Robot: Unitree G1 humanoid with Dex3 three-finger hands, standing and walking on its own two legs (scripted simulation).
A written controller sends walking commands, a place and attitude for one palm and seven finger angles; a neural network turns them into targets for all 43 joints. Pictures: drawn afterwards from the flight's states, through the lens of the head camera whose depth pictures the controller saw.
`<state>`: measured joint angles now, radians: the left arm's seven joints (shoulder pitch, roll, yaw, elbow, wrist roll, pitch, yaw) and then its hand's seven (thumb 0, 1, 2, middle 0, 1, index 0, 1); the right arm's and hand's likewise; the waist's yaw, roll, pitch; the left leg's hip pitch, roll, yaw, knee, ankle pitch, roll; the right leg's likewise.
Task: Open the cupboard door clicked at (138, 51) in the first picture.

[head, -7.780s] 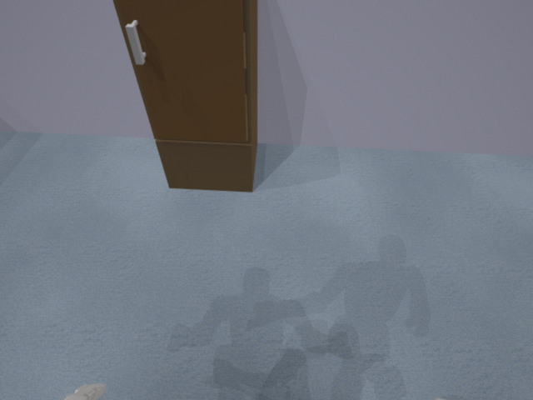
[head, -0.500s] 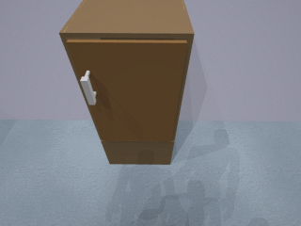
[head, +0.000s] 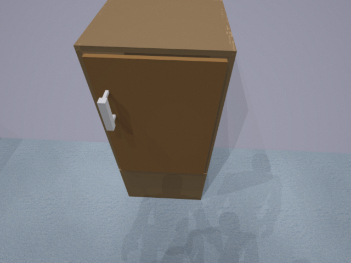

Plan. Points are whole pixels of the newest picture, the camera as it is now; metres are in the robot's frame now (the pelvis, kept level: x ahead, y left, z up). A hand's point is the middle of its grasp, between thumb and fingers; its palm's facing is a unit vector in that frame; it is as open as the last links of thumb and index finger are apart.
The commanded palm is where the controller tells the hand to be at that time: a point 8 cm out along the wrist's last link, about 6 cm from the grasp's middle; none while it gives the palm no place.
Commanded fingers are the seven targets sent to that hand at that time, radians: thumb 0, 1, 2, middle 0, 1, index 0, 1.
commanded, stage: come to a stop and stand still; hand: left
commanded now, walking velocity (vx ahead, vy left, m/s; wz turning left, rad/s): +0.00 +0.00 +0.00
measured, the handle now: (108, 110) +0.54 +0.25 +0.00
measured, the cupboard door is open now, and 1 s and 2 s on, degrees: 0 0 0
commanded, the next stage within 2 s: look again from close up in 0.30 s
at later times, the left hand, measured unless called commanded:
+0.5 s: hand out of the picture +0.02 +0.17 -0.17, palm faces +0.03 -0.98 -0.22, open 7.3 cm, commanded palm none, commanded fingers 0.00 0.90 0.90 -0.20 -0.30 -0.20 -0.30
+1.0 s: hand out of the picture +0.00 +0.16 -0.17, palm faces +0.05 -0.98 -0.20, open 7.3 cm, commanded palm none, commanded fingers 0.00 0.90 0.90 -0.20 -0.30 -0.20 -0.30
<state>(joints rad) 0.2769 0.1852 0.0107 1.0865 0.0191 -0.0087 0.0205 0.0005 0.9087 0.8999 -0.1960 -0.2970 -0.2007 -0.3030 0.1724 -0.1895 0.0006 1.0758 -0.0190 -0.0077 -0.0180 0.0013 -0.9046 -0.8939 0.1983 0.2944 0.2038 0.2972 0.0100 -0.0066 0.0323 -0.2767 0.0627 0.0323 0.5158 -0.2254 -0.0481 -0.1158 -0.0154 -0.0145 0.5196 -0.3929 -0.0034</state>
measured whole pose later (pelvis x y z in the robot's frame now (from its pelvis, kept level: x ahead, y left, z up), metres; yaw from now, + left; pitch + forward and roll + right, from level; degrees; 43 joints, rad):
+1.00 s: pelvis +0.02 -0.01 +0.00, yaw +1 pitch -1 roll +1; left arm 0.31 0.16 0.01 1.11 0.01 -0.01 0.03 0.00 0.91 0.90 -0.20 -0.30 -0.20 -0.30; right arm 0.21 -0.17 0.00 1.14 -0.02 0.00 -0.03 0.00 -0.91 -0.89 0.20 0.29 0.20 0.30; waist 0.01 -0.01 0.03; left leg -0.23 0.07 0.02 0.47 -0.23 -0.07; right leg -0.05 0.00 -0.03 0.45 -0.39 -0.02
